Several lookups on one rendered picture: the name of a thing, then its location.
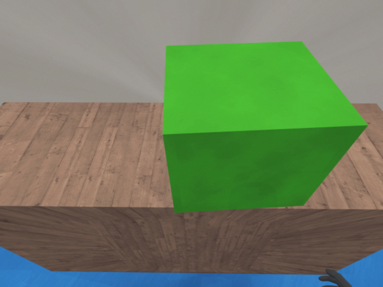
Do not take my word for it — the carton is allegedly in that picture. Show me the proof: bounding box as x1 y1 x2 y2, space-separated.
163 41 368 213

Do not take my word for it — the robot right hand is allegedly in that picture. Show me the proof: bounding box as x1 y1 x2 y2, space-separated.
319 268 352 287

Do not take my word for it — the pedestal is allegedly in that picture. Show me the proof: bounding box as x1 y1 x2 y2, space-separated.
0 102 383 275

